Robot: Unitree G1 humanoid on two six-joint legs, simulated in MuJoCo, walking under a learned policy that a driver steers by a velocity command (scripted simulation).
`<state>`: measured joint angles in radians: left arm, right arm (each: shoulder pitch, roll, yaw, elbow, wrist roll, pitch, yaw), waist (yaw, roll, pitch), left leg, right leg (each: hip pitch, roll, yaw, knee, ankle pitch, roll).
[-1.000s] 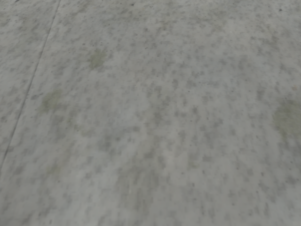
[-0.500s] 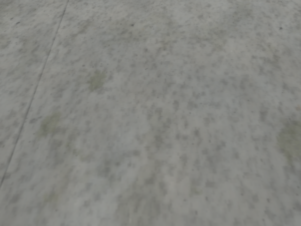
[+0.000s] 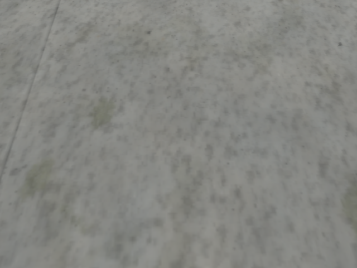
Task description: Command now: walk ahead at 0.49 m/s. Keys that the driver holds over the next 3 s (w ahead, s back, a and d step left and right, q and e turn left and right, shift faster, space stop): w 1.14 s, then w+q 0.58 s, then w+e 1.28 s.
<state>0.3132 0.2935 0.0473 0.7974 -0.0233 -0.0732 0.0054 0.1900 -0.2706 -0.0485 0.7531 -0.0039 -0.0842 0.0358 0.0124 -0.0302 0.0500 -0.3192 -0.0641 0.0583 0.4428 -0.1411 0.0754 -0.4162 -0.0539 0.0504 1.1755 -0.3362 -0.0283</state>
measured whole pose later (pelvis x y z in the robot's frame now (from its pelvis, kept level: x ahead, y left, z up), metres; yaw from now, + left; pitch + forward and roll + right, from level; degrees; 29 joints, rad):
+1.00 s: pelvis +0.56 +0.00 -0.01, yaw +1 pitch +2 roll -1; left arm 0.35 0.30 0.05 0.89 -0.02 -0.06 0.00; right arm 0.09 -0.28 -0.04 0.76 0.01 -0.09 0.04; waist 0.04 -0.01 0.03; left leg -0.45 -0.01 0.04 0.56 -0.15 0.05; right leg -0.20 0.01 0.04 0.96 -0.50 -0.03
